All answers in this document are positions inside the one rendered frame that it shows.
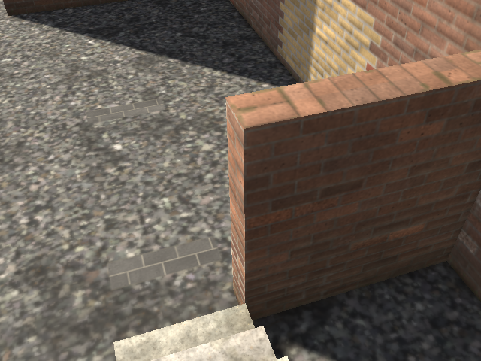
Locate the stairs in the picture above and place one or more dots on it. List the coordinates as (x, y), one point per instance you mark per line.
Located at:
(226, 335)

